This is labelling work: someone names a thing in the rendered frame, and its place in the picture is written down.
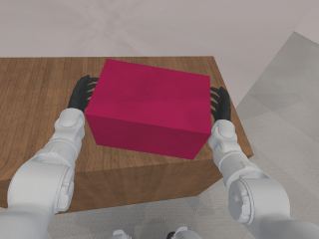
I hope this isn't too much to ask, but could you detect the robot right shin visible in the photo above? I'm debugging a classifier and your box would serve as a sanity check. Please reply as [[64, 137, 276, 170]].
[[174, 226, 187, 235]]

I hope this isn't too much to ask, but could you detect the robot left upper arm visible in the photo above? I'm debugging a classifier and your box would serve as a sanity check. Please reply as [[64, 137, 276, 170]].
[[0, 160, 75, 239]]

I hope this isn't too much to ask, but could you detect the pedestal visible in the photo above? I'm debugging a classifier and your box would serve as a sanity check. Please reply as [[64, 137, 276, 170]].
[[0, 56, 254, 215]]

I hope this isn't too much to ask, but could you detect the right robot hand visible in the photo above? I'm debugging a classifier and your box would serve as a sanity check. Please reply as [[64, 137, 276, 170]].
[[210, 87, 231, 122]]

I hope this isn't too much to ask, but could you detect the robot shin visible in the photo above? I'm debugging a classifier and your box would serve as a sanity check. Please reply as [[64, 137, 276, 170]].
[[113, 229, 127, 236], [174, 226, 187, 235]]

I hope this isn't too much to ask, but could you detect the left robot hand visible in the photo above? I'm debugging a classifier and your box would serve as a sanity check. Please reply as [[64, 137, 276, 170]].
[[67, 75, 99, 113]]

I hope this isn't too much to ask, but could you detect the robot right upper arm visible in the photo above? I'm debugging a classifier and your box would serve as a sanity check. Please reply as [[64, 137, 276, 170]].
[[227, 178, 319, 239]]

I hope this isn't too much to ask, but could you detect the left robot forearm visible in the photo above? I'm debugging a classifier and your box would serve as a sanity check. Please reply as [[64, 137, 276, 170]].
[[7, 108, 85, 206]]

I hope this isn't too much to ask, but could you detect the right robot forearm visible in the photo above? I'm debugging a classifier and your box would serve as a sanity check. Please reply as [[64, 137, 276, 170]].
[[208, 119, 290, 214]]

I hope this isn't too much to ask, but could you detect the robot left shin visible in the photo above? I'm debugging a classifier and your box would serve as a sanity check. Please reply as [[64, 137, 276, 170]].
[[113, 229, 127, 236]]

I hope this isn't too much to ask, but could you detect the carton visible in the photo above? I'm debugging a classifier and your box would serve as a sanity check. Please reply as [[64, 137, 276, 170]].
[[85, 59, 211, 160]]

